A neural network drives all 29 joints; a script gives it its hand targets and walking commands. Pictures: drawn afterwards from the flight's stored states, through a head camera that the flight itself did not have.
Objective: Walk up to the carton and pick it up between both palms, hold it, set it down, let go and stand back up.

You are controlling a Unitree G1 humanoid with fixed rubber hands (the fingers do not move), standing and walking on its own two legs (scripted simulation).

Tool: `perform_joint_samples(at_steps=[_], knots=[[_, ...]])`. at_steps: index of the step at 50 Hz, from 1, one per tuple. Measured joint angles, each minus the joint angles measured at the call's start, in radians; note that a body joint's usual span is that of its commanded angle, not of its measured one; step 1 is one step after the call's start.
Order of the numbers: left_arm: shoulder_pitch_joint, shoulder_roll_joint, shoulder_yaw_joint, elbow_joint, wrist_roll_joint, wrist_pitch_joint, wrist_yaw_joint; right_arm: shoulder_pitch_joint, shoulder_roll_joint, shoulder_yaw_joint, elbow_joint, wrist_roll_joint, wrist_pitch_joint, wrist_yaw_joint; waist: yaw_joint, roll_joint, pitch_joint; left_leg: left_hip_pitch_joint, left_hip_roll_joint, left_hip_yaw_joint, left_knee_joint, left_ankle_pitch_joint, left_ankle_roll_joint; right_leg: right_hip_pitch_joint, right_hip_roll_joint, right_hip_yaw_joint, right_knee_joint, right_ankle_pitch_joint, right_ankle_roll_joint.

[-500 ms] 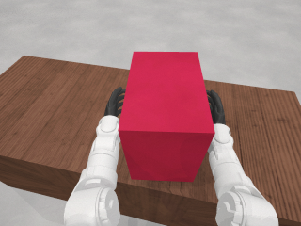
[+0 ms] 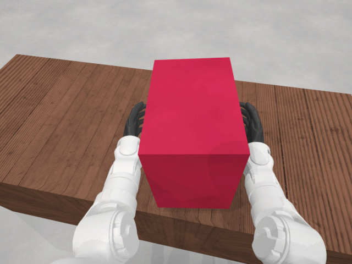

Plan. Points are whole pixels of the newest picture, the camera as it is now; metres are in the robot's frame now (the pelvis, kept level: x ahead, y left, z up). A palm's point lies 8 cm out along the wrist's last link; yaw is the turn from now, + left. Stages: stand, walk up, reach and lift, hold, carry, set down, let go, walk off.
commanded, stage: set down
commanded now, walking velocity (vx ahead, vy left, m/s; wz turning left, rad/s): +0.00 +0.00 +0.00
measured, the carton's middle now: (192, 135) +0.43 -0.02 +0.00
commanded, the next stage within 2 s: none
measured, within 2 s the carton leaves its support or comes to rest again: rests again in 0.78 s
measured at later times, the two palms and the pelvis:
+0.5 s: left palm (139, 135) +0.42 +0.11 +0.02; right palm (254, 141) +0.40 -0.17 +0.02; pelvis +0.00 +0.00 +0.00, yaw +0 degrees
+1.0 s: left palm (140, 137) +0.42 +0.11 +0.02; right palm (254, 145) +0.39 -0.17 +0.02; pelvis -0.01 +0.00 +0.00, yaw +0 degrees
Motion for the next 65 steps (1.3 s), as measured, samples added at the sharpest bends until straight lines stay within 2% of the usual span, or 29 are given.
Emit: perform_joint_samples(at_steps=[12, 28, 65], knots=[[-0.029, 0.014, 0.01, 0.089, -0.012, -0.083, 0.018, -0.016, 0.0, -0.038, 0.024, -0.046, -0.035, -0.003, -0.01, 0.018, -0.028, -0.096, 0.0, 0.001, 0.015, 0.005, 0.0, -0.098, -0.004, -0.006, 0.023, -0.002, -0.001], [-0.086, 0.019, 0.064, 0.171, 0.019, -0.163, 0.029, -0.047, -0.011, -0.075, 0.05, -0.077, -0.077, -0.006, -0.008, 0.022, -0.046, -0.156, -0.001, 0.014, 0.014, 0.018, 0.003, -0.167, -0.007, 0.0, 0.036, 0.007, -0.002], [-0.103, -0.001, 0.143, 0.14, 0.118, -0.199, 0.01, -0.06, 0.024, -0.202, 0.008, -0.179, -0.081, 0.04, -0.008, 0.003, -0.037, -0.193, 0.0, 0.031, 0.003, 0.041, 0.008, -0.205, -0.011, 0.003, 0.026, 0.031, 0.0]])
